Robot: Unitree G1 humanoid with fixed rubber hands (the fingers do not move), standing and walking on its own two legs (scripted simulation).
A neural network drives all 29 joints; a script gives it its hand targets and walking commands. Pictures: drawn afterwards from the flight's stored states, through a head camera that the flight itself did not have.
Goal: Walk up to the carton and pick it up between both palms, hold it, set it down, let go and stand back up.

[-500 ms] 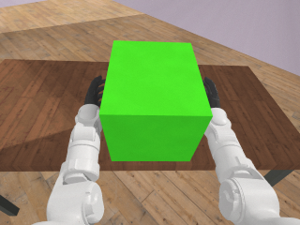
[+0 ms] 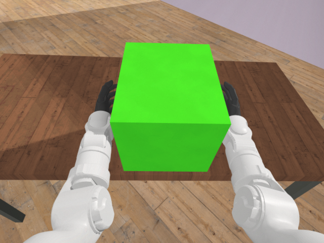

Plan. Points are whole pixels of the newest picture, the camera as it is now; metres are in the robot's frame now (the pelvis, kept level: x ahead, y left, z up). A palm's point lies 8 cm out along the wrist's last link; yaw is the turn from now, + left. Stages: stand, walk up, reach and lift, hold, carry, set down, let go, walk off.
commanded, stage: set down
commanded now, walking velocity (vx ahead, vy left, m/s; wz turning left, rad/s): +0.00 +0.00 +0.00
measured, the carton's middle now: (166, 107) +0.45 +0.03 +0.08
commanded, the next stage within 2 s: none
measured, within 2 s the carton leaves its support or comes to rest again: rests again in 1.16 s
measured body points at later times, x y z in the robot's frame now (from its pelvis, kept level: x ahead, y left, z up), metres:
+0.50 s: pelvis +0.01 +0.00 +0.00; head +0.05 +0.01 +0.45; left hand +0.43 +0.19 +0.07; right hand +0.45 -0.14 +0.08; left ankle +0.01 +0.12 -0.75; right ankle -0.03 -0.09 -0.75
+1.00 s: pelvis +0.01 +0.00 -0.01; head +0.09 +0.00 +0.44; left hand +0.44 +0.18 +0.03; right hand +0.46 -0.14 +0.04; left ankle +0.01 +0.12 -0.75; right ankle -0.03 -0.09 -0.75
